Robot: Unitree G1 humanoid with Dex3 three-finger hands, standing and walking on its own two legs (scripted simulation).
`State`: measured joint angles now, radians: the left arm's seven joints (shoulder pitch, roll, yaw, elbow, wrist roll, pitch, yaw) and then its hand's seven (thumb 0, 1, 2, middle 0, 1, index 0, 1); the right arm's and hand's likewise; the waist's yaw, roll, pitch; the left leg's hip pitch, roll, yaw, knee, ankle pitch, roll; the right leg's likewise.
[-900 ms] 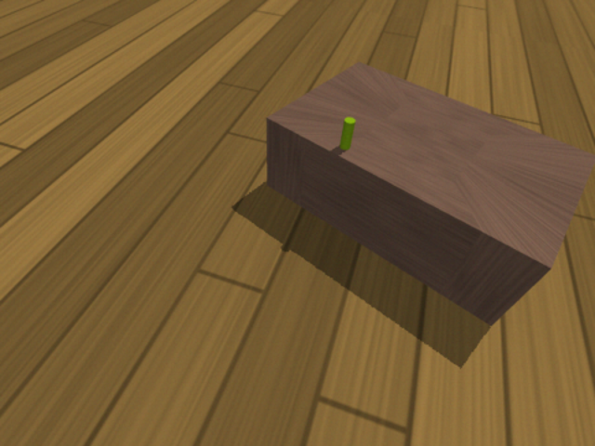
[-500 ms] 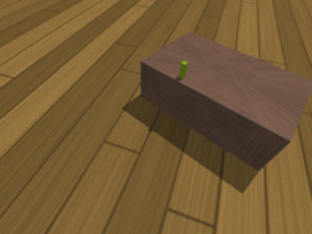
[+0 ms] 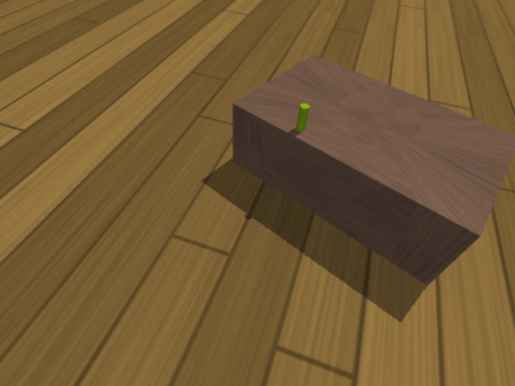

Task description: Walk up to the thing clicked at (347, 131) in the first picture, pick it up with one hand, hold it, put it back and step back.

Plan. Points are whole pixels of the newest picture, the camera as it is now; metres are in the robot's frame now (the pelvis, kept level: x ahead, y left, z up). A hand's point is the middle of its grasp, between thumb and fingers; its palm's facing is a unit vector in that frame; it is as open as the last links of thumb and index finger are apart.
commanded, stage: stand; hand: left
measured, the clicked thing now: (302, 117) +1.20 -0.22 -0.33
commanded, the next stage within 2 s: walk up in 0.22 s
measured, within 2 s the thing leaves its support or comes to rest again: neither
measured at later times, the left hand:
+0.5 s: hand out of the picture +0.15 +0.24 -0.14, palm faces -0.20 -0.89 -0.40, open 7.4 cm
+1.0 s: hand (160, 271) +0.38 +0.20 -0.17, palm faces -0.37 -0.83 -0.41, open 7.4 cm
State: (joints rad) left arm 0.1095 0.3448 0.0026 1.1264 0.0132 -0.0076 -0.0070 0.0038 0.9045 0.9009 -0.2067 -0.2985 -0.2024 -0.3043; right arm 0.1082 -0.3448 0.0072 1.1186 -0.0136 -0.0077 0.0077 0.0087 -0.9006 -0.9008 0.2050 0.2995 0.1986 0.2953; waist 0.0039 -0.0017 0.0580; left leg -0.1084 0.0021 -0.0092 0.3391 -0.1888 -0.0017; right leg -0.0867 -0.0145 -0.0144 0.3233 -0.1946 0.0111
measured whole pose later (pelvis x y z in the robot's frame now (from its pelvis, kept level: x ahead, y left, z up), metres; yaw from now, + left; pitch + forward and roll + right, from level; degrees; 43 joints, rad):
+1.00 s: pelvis +0.26 -0.06 -0.03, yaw -22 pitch -2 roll -2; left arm 0.40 0.42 0.06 0.87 0.02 -0.09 -0.02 0.01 0.90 0.90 -0.21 -0.30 -0.21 -0.31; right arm 0.21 -0.45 -0.11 0.84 -0.05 -0.01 0.11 0.01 -0.90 -0.90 0.20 0.30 0.20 0.30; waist 0.01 0.04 0.07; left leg -0.46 0.11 0.01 0.66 -0.18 -0.01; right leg -0.09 -0.02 0.08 0.62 -0.49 0.04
